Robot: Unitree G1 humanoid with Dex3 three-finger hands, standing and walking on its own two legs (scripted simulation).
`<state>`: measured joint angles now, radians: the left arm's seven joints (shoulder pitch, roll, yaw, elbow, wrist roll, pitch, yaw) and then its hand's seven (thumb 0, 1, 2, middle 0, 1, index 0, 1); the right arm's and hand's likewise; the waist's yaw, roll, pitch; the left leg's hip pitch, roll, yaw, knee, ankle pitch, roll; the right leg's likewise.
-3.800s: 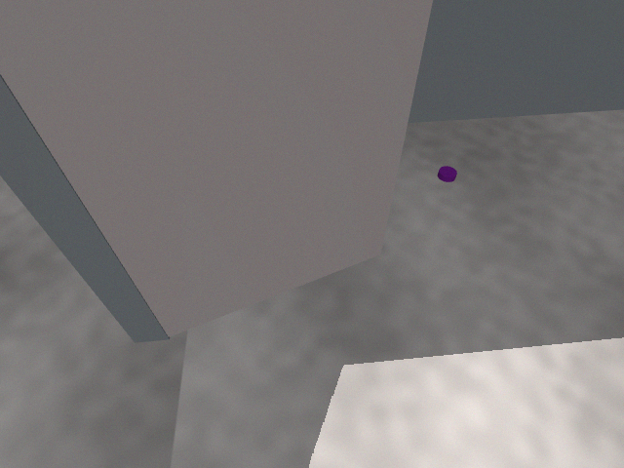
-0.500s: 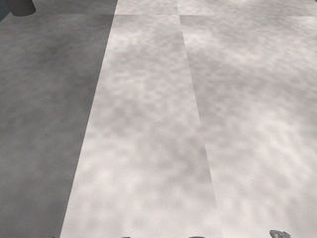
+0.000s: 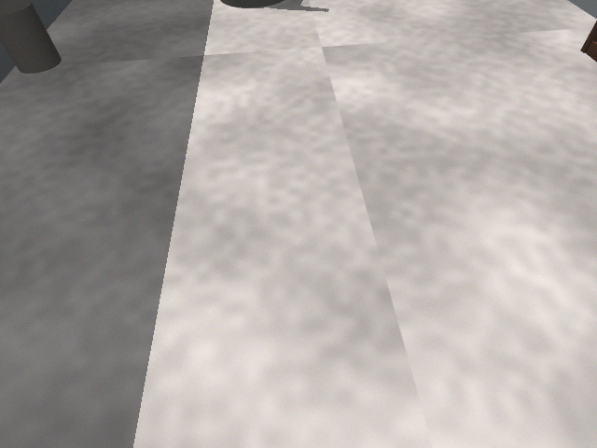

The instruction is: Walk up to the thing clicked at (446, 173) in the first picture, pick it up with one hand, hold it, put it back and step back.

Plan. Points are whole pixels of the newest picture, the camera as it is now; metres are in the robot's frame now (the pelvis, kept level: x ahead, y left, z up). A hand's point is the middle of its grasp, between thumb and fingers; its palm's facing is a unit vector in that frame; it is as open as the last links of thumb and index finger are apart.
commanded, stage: walk up
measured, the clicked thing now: out of the picture +0.79 +1.47 -0.75
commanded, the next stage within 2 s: stand in 0.38 s
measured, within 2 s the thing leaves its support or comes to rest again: neither
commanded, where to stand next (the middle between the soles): +0.06 +0.00 m, yaw +2 degrees
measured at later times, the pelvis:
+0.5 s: pelvis +0.00 +0.00 +0.01, yaw -1 degrees
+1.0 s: pelvis -0.01 +0.00 +0.02, yaw +1 degrees
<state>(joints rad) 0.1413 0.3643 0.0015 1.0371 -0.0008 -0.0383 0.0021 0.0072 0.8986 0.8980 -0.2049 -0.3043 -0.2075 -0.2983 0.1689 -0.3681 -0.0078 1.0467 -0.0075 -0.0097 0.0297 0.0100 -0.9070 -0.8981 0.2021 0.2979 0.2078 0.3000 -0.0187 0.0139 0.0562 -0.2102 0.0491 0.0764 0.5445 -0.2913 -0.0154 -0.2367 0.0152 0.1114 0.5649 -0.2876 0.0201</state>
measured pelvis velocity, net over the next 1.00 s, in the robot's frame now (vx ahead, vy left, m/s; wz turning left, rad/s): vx -0.01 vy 0.00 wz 0.01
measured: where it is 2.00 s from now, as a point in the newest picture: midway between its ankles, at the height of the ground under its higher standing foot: outside the picture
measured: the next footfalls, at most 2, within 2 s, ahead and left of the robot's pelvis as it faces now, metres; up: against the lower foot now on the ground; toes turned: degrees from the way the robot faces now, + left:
none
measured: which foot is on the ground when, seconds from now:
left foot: down 0.00-1.00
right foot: down 0.00-1.00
